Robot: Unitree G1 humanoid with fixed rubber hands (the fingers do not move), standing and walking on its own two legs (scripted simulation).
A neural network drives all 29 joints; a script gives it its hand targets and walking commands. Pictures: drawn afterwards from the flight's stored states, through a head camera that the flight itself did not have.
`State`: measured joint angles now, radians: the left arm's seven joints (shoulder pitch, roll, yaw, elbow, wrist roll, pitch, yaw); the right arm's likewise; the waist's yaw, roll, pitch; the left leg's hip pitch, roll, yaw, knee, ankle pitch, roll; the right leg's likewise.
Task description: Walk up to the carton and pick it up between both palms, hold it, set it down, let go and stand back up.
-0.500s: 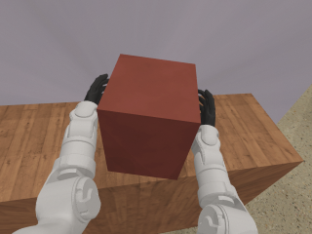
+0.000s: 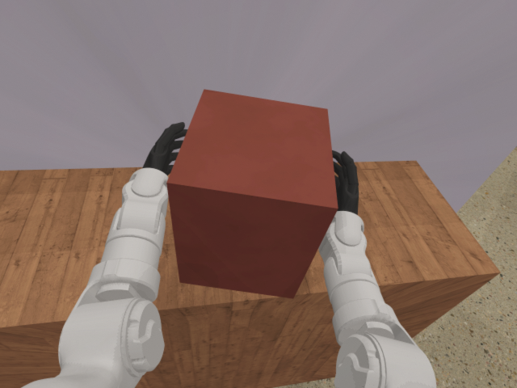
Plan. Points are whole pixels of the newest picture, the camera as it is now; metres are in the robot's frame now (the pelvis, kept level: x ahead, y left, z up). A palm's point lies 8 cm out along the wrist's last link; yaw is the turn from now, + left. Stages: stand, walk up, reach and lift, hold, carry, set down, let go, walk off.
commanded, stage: reach and lift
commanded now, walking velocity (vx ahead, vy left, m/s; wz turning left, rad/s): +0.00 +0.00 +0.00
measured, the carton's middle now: (250, 199) +0.41 -0.05 +0.08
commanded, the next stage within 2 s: none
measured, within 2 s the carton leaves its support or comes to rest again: leaves its support in 0.10 s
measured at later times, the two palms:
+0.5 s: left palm (153, 156) +0.40 +0.10 +0.19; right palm (364, 183) +0.35 -0.19 +0.18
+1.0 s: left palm (154, 151) +0.40 +0.10 +0.19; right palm (364, 175) +0.36 -0.19 +0.18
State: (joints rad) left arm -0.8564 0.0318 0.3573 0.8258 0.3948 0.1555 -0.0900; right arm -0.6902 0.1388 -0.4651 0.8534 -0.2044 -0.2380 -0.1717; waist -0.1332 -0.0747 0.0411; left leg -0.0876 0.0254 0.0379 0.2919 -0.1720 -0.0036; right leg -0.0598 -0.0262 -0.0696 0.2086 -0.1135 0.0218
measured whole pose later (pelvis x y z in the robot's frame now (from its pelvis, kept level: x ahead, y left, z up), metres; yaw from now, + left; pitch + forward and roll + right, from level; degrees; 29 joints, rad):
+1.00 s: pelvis -0.01 +0.00 +0.00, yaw -1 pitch -8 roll -1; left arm -0.80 0.02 0.22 0.49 0.33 0.52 0.02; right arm -0.77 -0.04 -0.14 0.81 0.18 0.04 -0.17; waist -0.15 -0.08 0.05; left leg 0.02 0.03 0.05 0.32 -0.20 0.00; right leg 0.06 -0.02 -0.07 0.20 -0.11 0.02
